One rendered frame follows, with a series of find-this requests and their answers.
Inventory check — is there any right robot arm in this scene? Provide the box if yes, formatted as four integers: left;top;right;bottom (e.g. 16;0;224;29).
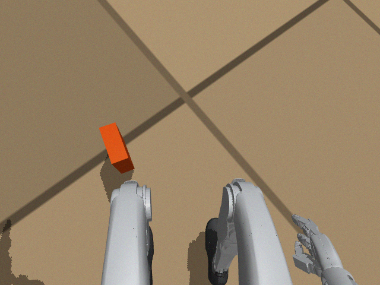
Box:
321;267;358;285

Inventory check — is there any right robot foot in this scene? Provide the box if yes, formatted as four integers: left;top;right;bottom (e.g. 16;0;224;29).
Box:
205;218;228;285

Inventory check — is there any carton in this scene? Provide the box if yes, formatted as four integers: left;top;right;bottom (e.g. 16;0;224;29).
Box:
99;123;135;174

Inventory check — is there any right robot hand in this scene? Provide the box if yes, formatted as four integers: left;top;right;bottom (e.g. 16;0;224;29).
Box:
292;214;344;277

